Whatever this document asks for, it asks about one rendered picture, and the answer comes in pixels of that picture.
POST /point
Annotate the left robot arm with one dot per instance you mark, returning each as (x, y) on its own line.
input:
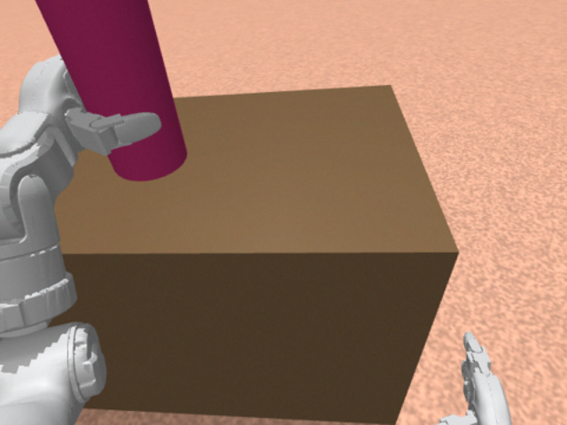
(46, 374)

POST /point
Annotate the bottle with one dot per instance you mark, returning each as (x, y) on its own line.
(111, 51)

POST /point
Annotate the right robot hand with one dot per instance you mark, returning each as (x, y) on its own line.
(483, 390)

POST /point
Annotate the left robot hand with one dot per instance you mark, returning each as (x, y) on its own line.
(49, 88)

